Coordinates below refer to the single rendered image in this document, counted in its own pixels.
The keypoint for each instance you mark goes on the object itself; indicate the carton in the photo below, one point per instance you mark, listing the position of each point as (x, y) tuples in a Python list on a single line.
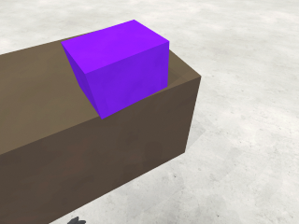
[(119, 65)]

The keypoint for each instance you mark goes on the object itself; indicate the pedestal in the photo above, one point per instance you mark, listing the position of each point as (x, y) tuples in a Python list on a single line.
[(57, 154)]

